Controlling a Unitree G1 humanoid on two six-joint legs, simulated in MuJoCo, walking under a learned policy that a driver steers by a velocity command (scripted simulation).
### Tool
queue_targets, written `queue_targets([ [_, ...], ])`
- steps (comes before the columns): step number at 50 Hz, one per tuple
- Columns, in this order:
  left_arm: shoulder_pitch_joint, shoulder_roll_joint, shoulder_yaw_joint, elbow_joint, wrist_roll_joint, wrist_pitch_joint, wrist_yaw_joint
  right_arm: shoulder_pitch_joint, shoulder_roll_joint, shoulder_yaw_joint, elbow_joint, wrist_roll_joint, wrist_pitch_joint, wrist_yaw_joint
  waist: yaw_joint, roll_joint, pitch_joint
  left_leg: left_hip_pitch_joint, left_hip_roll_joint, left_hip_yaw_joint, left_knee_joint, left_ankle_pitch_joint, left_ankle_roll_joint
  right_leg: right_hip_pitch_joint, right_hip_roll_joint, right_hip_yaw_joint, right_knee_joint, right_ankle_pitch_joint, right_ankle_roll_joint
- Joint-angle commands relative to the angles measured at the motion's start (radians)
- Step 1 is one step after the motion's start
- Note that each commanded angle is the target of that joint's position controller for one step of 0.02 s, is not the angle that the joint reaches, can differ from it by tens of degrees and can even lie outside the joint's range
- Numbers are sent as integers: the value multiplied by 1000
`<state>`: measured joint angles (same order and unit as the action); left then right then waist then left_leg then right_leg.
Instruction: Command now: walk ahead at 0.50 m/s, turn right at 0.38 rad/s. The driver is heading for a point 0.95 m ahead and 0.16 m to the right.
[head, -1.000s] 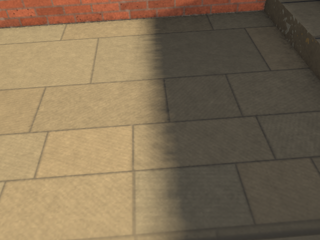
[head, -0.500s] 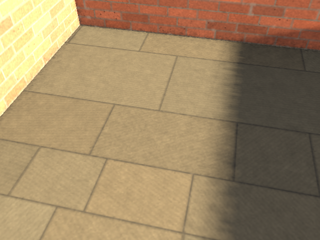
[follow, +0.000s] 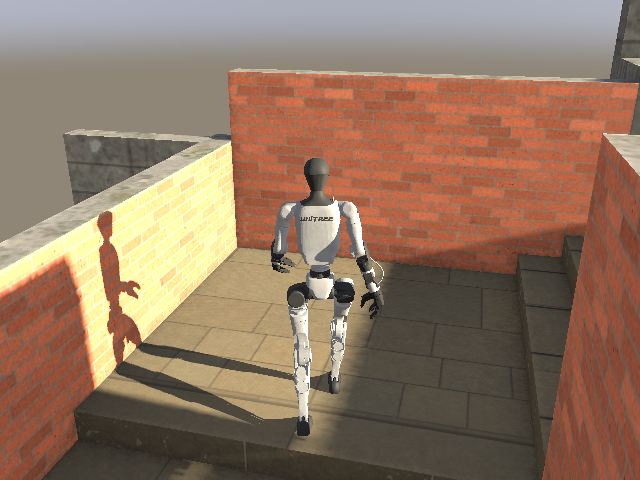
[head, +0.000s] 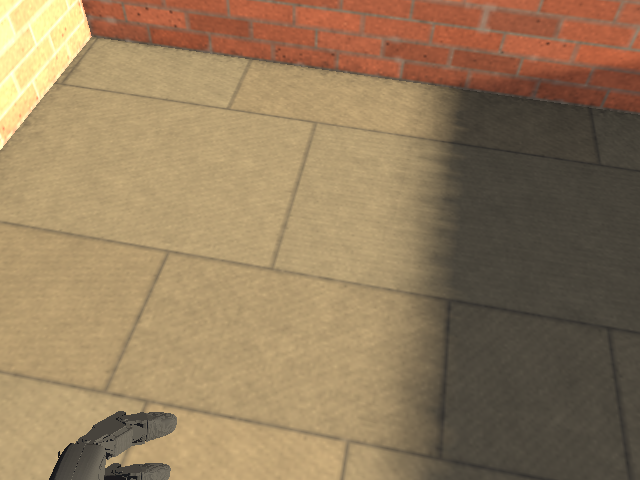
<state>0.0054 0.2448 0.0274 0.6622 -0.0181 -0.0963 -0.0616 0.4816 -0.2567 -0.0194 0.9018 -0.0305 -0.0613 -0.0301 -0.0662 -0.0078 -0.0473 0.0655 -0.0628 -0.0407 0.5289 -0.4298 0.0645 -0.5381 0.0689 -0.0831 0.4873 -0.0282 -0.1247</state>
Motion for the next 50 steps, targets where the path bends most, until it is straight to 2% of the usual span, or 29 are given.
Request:
queue_targets([
  [1,396,191,58,36,34,-1,23,28,3,17,-149,1,-60,23,121,-326,-394,-777,-44,-72,969,-81,-102,1047,-438,811,-36,95,-344],
  [2,350,130,60,24,24,14,42,-42,-105,-5,-163,27,-93,40,153,-177,-334,-823,26,-154,1033,15,-61,916,-365,792,-141,-115,-279],
  [3,278,111,50,-5,20,20,52,-160,-133,-13,-214,45,-108,48,138,-93,-191,-859,63,-129,1008,90,-51,746,-332,659,-186,-139,-243],
  [4,241,111,44,-15,20,19,48,-218,-121,-10,-244,28,-113,45,96,46,-98,-845,89,-91,975,130,-48,578,-298,596,-237,-59,-225],
  [5,215,108,40,-24,22,15,47,-228,-116,-17,-264,11,-105,36,58,100,-57,-829,109,-82,947,155,-59,472,-266,550,-257,18,-223],
  [7,208,98,38,-24,17,10,45,-196,-90,-19,-284,9,-84,27,8,49,-14,-830,149,-68,896,145,-76,352,-214,480,-267,109,-221],
  [9,221,106,39,-10,6,9,51,-224,-72,-13,-307,0,-69,16,-4,23,9,-830,169,-37,756,170,-96,244,-168,403,-260,185,-191],
  [12,266,137,48,13,2,20,69,-361,-32,0,-348,-19,-65,2,38,0,8,-688,127,24,431,356,-127,107,-81,313,-237,252,-141],
  [14,329,149,56,30,-13,29,76,-459,-8,8,-366,0,-64,1,92,-38,-26,-609,80,24,226,461,-134,142,-67,327,-208,205,-112],
  [16,372,153,60,36,-20,38,77,-519,-29,0,-380,24,-64,7,124,-65,-42,-614,51,5,106,480,-136,251,-99,396,-174,136,-104],
  [19,399,134,61,36,-17,56,82,-551,-75,-25,-384,29,-78,23,133,-84,-39,-616,36,-42,-35,424,-100,420,-150,514,-77,66,-86],
  [21,361,130,65,18,-10,66,80,-456,-103,-48,-358,22,-88,28,77,-111,-73,-448,25,-32,-122,401,-47,426,-125,523,36,159,-59],
  [22,325,101,57,-5,0,59,73,-334,-134,-64,-340,9,-92,22,15,-101,-162,-207,111,-81,-87,429,11,324,-87,481,186,174,-27],
  [23,317,48,39,-36,23,49,70,-155,-200,-85,-327,1,-86,11,-52,24,-297,92,306,-271,-48,485,89,142,-3,358,465,-102,21],
  [24,474,44,24,-48,2,37,64,-111,-231,-95,-289,10,-73,15,19,391,-393,345,508,-693,-102,298,259,-185,60,282,709,-584,69],
  [25,458,127,41,-23,-6,39,65,-133,-137,-81,-318,29,-63,7,-10,261,-308,279,499,-734,-147,59,235,-295,-33,285,845,-531,89],
  [26,343,166,56,-42,-3,48,64,-163,-93,-71,-326,30,-53,-2,-34,143,-168,140,449,-579,-169,40,183,-324,-60,252,888,-413,106],
  [27,279,148,58,-63,6,54,64,-203,-90,-66,-326,23,-45,-1,-14,51,-79,-6,406,-467,-197,145,157,-300,-90,221,878,-336,112],
  [28,245,130,60,-79,16,56,62,-228,-82,-62,-314,19,-44,3,10,38,-13,-112,369,-391,-229,216,148,-284,-115,217,847,-297,114],
  [30,270,85,55,-75,2,65,58,-263,-60,-56,-288,11,-47,14,59,92,37,-251,311,-254,-290,279,125,-212,-145,200,807,-282,118],
  [35,195,30,27,-76,22,49,55,-236,-111,-69,-199,31,-50,31,78,79,32,-301,270,-113,-330,487,165,-150,-169,152,504,-154,129],
  [38,69,23,17,-92,16,26,41,-203,-153,-78,-175,56,-36,33,30,83,35,-323,237,-72,-314,463,148,-35,-138,103,260,-46,138],
  [41,6,59,28,-119,0,10,31,-138,-187,-85,-152,66,-23,36,6,107,29,-264,276,-131,-265,395,142,25,-103,95,128,-76,133],
  [44,129,107,59,-89,5,1,38,-132,-167,-76,-143,66,-13,33,83,108,-32,-294,247,-148,-116,403,85,282,-65,69,2,-85,89],
  [45,264,156,81,-69,17,0,51,-142,-121,-61,-150,56,-19,33,150,78,-111,-385,184,-95,73,404,39,489,-146,146,4,-76,46],
  [46,415,251,104,-63,43,7,66,-106,-29,-35,-181,34,-34,34,188,-141,-259,-696,69,12,453,110,-36,840,-413,453,4,-68,-56],
  [47,476,251,104,-38,36,11,62,-67,-46,-34,-193,52,-48,30,192,-315,-330,-884,39,-50,676,-157,-52,884,-527,776,-125,-214,-161],
  [48,449,184,86,-34,23,10,60,-99,-122,-61,-186,67,-45,27,189,-198,-223,-955,93,-91,789,-92,-52,801,-494,701,-149,-321,-145],
  [50,314,106,60,-35,21,6,53,-194,-111,-64,-205,56,-26,23,135,-116,-58,-930,155,-58,765,71,-45,559,-407,470,-210,-265,-96],
])
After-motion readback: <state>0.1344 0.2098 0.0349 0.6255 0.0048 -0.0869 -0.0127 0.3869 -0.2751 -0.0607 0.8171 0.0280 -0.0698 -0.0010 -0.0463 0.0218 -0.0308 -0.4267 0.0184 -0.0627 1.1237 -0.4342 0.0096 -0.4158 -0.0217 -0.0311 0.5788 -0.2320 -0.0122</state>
